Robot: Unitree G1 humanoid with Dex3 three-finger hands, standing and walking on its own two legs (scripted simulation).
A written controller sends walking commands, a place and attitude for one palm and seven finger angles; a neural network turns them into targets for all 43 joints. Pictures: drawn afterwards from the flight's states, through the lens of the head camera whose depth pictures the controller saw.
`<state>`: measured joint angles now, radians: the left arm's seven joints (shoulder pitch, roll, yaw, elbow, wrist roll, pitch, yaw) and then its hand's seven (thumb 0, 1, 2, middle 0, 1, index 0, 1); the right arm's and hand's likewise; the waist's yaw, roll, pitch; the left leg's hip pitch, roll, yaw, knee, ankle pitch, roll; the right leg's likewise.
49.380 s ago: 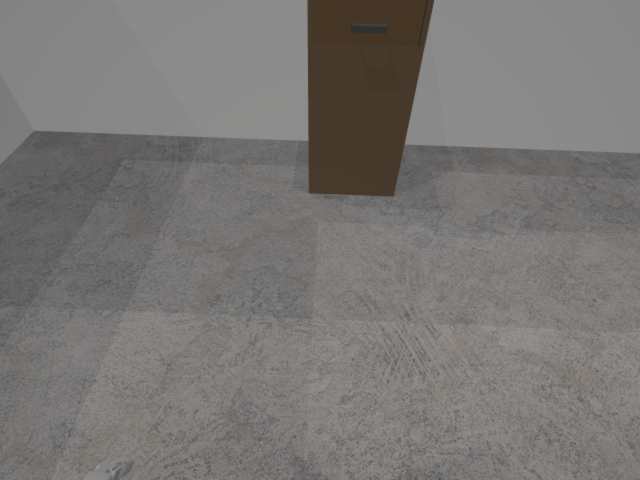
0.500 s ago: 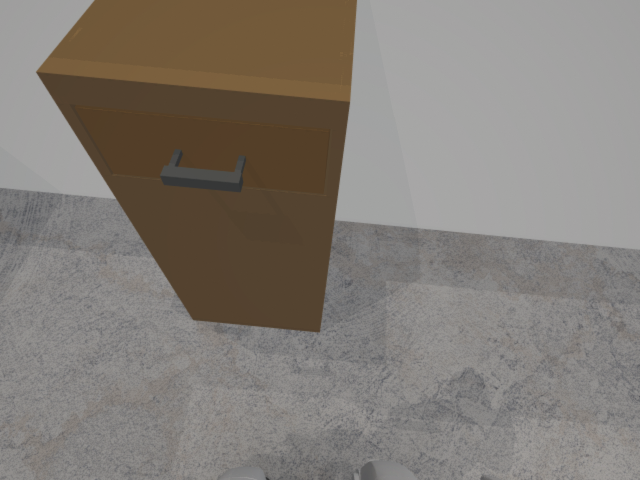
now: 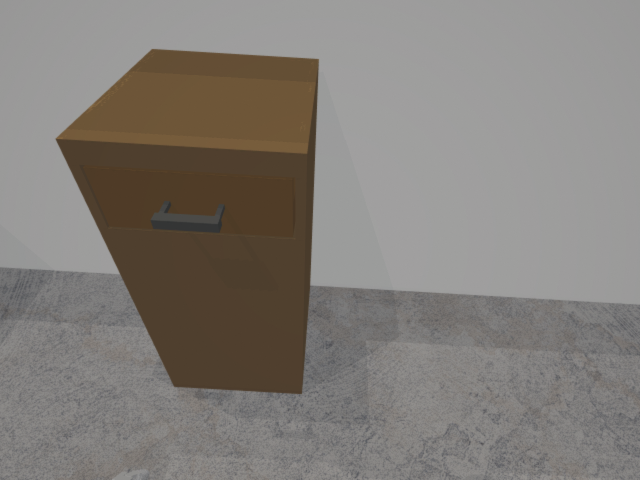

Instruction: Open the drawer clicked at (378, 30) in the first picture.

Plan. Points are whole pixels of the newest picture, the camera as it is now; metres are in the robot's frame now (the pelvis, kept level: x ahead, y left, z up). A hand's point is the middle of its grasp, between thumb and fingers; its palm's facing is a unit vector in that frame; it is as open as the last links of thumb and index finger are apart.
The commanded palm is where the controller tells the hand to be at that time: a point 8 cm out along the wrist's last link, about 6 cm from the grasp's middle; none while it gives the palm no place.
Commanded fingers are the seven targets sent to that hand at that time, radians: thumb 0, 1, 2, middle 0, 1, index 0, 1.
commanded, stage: come to a stop and stand still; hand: left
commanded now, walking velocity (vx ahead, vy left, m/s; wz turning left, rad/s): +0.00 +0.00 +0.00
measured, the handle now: (190, 215) +0.55 +0.26 +0.01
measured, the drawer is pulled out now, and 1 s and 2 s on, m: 0.00 0.00 0.00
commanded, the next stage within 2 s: look again from close up in 0.86 s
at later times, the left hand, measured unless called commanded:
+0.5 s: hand out of the picture +0.00 +0.23 -0.17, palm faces -0.03 -0.97 -0.23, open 7.4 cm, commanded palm none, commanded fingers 0.00 0.90 0.90 -0.20 -0.30 -0.20 -0.30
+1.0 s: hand out of the picture -0.03 +0.21 -0.17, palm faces -0.01 -0.98 -0.17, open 7.4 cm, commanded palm none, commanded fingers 0.00 0.90 0.90 -0.20 -0.30 -0.20 -0.30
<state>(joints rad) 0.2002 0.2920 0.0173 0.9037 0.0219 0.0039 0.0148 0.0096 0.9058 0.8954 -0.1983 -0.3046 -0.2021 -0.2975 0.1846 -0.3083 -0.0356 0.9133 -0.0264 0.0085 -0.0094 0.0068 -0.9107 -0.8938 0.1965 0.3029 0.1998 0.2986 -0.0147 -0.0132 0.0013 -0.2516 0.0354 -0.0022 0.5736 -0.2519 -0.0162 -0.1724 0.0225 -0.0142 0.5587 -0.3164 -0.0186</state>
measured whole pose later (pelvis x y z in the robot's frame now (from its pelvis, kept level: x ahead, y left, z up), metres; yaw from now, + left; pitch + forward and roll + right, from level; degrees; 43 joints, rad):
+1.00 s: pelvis +0.00 +0.04 +0.01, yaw -1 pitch -2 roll +0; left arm 0.36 0.15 -0.01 1.11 0.03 0.00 0.05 0.01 0.91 0.90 -0.19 -0.30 -0.20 -0.30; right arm 0.27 -0.15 -0.01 1.11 0.00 -0.01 -0.02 0.01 -0.91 -0.89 0.20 0.30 0.20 0.30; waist 0.00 -0.03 0.01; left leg -0.23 -0.02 0.05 0.44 -0.18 0.04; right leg -0.16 -0.04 0.03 0.43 -0.24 0.05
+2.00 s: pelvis +0.01 +0.00 -0.03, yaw -3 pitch +8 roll +2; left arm 0.52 0.28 -0.12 0.02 1.03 -0.04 0.38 0.01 0.59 0.76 -0.22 -0.51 -0.23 -0.50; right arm 0.08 -0.25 -0.04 0.51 -0.05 0.03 0.03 0.01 -0.91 -0.89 0.20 0.30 0.20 0.30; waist 0.09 -0.04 -0.10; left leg -0.55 0.03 0.07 0.75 -0.33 -0.02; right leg -0.54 0.01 0.06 0.84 -0.43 -0.02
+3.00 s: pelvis +0.03 +0.03 +0.00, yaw -1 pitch +1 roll +0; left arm -0.08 0.51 -0.05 -0.03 0.91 0.12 0.02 0.00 -0.47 0.31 -0.31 -1.19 -0.32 -1.18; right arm 0.09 -0.21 0.03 0.59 0.01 0.13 -0.02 0.01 -0.91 -0.89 0.20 0.30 0.20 0.30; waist 0.07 0.07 -0.02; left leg -0.28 -0.02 0.01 0.54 -0.27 0.02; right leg -0.21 -0.03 0.02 0.53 -0.33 0.02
